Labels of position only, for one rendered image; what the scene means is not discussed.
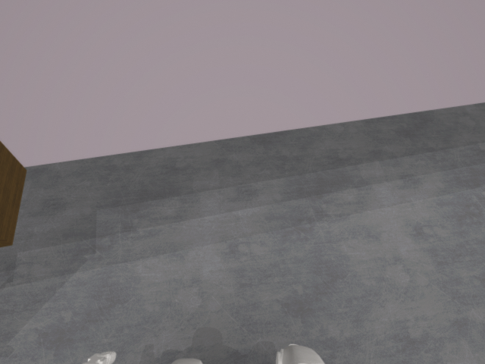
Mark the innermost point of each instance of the robot right thigh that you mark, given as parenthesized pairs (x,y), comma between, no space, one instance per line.
(296,354)

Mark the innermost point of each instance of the cupboard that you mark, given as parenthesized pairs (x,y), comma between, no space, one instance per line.
(12,177)

